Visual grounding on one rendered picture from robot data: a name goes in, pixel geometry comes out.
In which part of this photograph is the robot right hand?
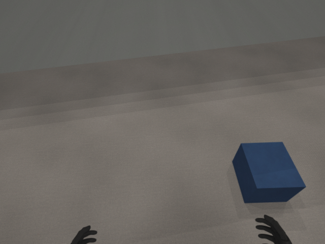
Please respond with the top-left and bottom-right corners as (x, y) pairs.
(255, 215), (292, 244)

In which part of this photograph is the robot left hand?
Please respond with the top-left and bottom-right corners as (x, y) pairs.
(71, 225), (97, 244)

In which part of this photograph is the carton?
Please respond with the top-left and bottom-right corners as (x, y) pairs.
(232, 142), (306, 203)

